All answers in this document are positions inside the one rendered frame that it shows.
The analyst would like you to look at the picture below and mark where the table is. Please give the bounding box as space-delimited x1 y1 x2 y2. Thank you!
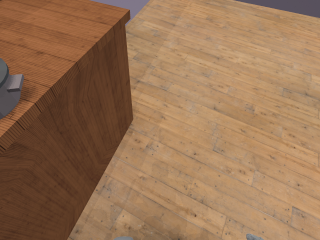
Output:
0 0 133 240

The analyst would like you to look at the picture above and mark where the pot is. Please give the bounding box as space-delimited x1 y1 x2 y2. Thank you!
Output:
0 74 25 120

